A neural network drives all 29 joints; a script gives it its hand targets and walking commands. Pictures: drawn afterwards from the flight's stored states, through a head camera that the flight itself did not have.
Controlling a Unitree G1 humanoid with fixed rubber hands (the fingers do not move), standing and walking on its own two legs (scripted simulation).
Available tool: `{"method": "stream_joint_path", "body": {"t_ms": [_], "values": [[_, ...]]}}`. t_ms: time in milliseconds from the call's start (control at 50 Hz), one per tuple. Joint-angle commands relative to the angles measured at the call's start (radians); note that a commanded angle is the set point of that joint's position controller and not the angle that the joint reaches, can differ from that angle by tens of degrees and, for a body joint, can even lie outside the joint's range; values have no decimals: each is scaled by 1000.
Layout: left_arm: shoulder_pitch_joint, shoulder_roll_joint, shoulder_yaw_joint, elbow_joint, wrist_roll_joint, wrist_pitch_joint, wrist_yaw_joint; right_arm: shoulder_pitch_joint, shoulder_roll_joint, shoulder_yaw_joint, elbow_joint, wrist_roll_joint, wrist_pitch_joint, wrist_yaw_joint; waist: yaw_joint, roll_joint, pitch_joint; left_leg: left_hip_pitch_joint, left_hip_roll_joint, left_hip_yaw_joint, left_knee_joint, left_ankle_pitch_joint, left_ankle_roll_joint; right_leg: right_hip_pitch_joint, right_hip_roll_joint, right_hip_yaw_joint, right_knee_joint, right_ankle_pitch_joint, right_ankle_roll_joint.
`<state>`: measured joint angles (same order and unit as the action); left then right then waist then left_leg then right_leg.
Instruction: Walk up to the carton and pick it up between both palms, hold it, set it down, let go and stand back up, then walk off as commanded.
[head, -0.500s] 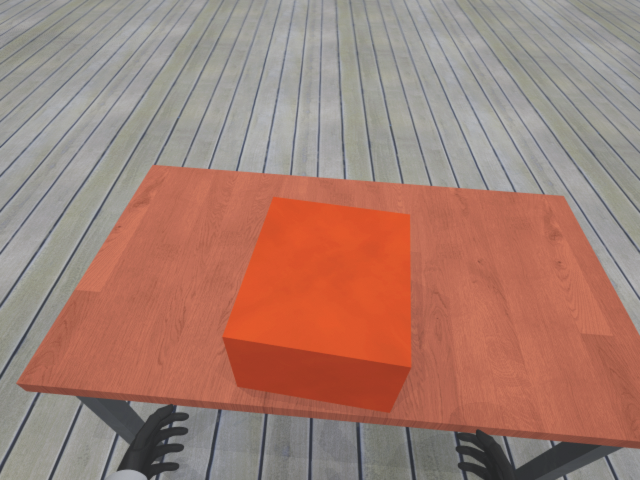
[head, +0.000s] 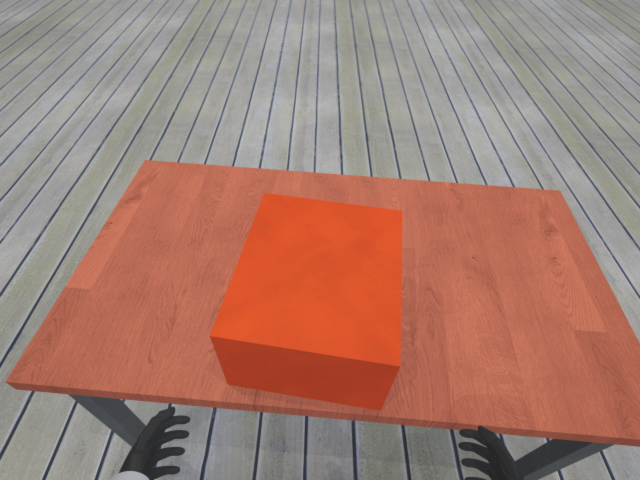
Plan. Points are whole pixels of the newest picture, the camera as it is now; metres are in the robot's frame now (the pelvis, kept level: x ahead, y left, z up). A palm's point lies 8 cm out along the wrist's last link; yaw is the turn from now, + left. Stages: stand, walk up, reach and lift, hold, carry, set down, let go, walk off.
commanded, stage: stand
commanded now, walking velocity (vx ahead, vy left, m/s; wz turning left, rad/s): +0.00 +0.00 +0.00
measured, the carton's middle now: (318, 294) +0.43 +0.02 -0.09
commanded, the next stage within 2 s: walk off in 1.78 s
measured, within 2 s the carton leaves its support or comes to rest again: neither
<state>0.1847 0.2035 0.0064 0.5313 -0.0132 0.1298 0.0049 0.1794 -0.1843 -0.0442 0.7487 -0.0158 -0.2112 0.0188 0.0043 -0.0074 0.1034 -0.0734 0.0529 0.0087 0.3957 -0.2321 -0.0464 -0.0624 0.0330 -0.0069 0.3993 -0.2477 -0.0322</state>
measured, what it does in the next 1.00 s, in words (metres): stands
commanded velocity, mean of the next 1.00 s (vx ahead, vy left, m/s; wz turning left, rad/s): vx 0.00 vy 0.00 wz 0.00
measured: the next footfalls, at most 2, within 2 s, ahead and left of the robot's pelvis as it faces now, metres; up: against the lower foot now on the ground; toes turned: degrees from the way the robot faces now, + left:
none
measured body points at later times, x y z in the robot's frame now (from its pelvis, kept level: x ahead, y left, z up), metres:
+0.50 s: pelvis -0.02 +0.01 +0.00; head -0.03 +0.00 +0.45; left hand +0.05 +0.31 -0.12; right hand +0.08 -0.29 -0.13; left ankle -0.01 +0.15 -0.74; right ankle -0.01 -0.10 -0.74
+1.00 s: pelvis -0.04 +0.02 +0.00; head -0.04 +0.02 +0.45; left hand +0.01 +0.33 -0.13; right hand +0.05 -0.28 -0.13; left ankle -0.01 +0.15 -0.74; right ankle -0.01 -0.10 -0.74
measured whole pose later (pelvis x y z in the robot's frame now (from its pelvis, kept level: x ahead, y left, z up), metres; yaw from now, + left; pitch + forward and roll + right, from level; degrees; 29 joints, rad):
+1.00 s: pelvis -0.04 +0.02 +0.00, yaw +2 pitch -3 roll +0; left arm 0.19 0.36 -0.02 1.04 0.01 -0.02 -0.01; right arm 0.15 -0.37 0.04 1.08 -0.01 -0.01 0.01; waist 0.01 0.01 0.05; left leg -0.18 0.00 -0.02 0.39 -0.16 -0.01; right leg -0.15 -0.02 -0.03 0.40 -0.19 0.01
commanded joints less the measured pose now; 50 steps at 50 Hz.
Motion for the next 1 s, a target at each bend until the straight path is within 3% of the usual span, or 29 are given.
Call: {"method": "stream_joint_path", "body": {"t_ms": [0,40,80,140,200,240,320,520,540,560,600,680,740,880,900,980], "values": [[-26,281,106,-37,60,-91,23,2,-314,-59,-40,-42,58,-35,50,-24,-135,-95,32,-34,33,350,43,-53,-111,62,4,341,15],[3,287,89,15,41,-124,19,-30,-281,-47,-54,-37,120,-36,27,-9,-142,-83,33,-31,37,230,53,-59,-122,84,-18,289,10],[-1,286,80,28,45,-146,14,-29,-265,-32,-43,-24,138,-31,24,4,-183,-80,36,-45,37,232,59,-34,-142,93,-10,329,-1],[-27,277,62,74,41,-164,5,-22,-276,-17,-4,-11,152,-26,8,-22,-196,-49,40,-52,53,219,60,-72,-140,86,-14,333,-7],[-25,292,55,129,39,-173,4,-34,-297,-4,29,-13,165,-19,10,10,-158,-64,40,-63,40,204,71,-100,-140,89,-29,278,2],[-25,311,54,165,41,-173,4,-38,-302,3,46,-12,171,-18,8,-13,-140,-79,38,-69,29,199,72,-97,-134,80,-40,254,3],[-24,318,41,228,40,-173,-3,-45,-353,8,101,-10,174,-16,10,21,-93,-110,45,-87,-17,105,70,-128,-142,92,-62,111,-5],[-16,372,34,353,28,-174,-1,-38,-385,27,192,-7,181,-12,1,1,-62,-101,40,-108,-63,44,75,-149,-139,108,-115,-17,2],[-18,368,30,363,29,-172,-2,-45,-379,28,197,-8,179,-14,3,-9,-61,-104,48,-112,-68,35,74,-144,-140,98,-110,-13,5],[-11,363,32,368,30,-171,-1,-49,-385,27,199,-6,180,-13,3,31,-59,-120,43,-116,-77,25,77,-131,-138,94,-106,-14,6],[-14,361,26,379,29,-172,-2,-51,-377,33,209,-5,180,-15,10,1,-85,-110,46,-116,-75,31,76,-119,-139,92,-109,-26,6],[-3,362,26,407,29,-172,0,-56,-390,36,233,-3,179,-14,12,29,-51,-143,55,-140,-111,-12,78,-120,-139,95,-104,-24,4],[-1,357,19,425,27,-169,-1,-61,-388,35,241,0,177,-16,11,13,-72,-141,57,-146,-117,-20,78,-98,-140,85,-95,-7,5],[-11,359,15,453,22,-166,-1,-71,-394,34,268,2,177,-17,8,38,-83,-130,61,-148,-107,26,81,-99,-149,88,-94,22,-1],[-19,354,14,454,23,-164,0,-59,-392,33,267,1,177,-16,6,15,-83,-133,56,-150,-111,35,80,-91,-146,84,-93,8,3],[-29,361,15,467,25,-165,1,-85,-383,36,276,7,181,-17,1,23,-87,-114,61,-152,-106,56,83,-105,-152,87,-103,16,0]]}}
